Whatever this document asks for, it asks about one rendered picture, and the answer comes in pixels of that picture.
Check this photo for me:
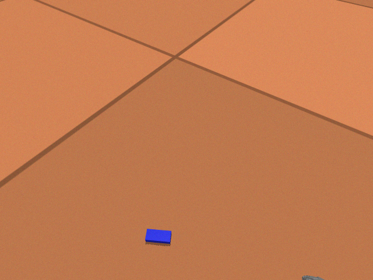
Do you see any small box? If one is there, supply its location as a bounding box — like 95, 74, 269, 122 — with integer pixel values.
145, 229, 171, 244

